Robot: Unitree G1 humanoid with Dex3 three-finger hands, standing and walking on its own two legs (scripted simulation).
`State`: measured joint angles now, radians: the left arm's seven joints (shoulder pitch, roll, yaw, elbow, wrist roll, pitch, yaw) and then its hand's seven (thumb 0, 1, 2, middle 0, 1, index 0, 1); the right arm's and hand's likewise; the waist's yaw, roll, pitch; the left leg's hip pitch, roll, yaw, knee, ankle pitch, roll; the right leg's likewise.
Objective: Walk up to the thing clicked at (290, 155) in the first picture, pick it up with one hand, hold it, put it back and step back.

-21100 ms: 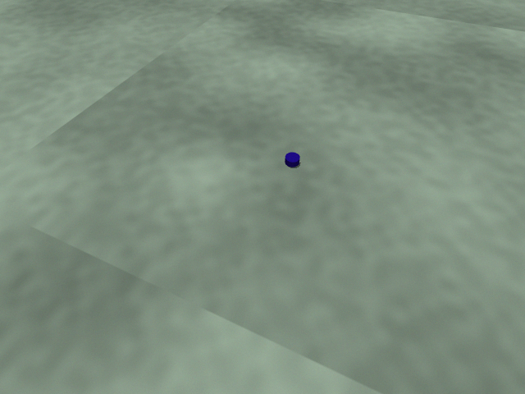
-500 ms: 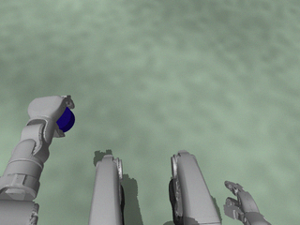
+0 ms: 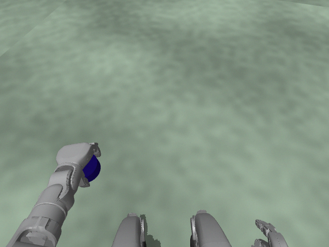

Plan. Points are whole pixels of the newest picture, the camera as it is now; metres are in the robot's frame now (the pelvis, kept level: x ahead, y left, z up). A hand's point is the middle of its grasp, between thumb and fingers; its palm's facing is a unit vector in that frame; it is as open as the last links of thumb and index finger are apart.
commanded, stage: lift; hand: left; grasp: from above
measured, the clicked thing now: (84, 167) +0.35 +0.24 -0.10
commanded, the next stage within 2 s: hold in 0.34 s
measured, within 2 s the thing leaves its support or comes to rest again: neither
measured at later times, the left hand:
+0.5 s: hand (78, 153) +0.35 +0.22 +0.00, palm faces -0.44 -0.08 -0.90, open 10.0 cm
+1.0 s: hand (76, 143) +0.36 +0.22 +0.03, palm faces -0.45 -0.06 -0.89, open 10.1 cm
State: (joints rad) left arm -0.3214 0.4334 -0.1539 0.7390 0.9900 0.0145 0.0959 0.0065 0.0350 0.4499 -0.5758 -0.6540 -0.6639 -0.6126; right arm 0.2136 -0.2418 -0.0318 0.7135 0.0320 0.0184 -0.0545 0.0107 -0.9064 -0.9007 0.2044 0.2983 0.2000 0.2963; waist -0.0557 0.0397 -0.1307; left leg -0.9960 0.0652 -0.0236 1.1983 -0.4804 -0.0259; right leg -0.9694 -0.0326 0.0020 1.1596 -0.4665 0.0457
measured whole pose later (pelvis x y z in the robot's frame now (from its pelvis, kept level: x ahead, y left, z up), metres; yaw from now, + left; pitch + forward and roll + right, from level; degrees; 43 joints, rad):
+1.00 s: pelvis +0.05 +0.00 +0.08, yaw -1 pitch +5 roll +0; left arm -0.28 0.39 -0.21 0.72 1.00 0.02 0.03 0.01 0.00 0.54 -0.56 -0.68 -0.64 -0.65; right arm 0.22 -0.25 -0.05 0.70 0.05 0.08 -0.04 0.01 -0.90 -0.89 0.20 0.30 0.20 0.30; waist -0.01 0.03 -0.06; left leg -0.41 0.05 0.04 0.64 -0.32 -0.03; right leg -0.42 -0.04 0.03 0.64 -0.31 0.04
